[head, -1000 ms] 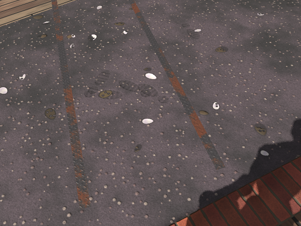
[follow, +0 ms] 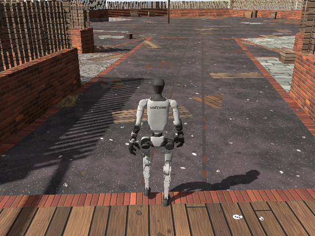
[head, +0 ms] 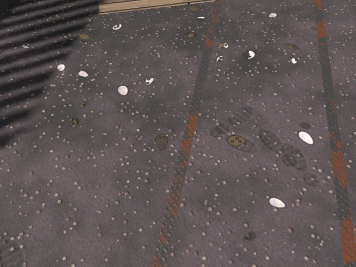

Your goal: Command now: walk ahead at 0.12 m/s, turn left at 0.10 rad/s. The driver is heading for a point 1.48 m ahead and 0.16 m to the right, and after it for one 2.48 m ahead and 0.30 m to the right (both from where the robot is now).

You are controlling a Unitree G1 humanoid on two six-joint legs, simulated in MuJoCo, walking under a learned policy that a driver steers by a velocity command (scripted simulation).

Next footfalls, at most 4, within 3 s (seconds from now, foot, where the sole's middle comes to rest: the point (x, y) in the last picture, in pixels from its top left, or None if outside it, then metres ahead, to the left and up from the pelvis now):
0.06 left None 0.08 0.10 -0.78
0.54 right None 0.12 -0.13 -0.78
0.98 left None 0.37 -0.04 -0.88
1.36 right None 0.39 -0.23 -0.88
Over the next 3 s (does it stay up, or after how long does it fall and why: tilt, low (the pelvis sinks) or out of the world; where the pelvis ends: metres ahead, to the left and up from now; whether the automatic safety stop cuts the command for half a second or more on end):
stays up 1.17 -0.11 -0.12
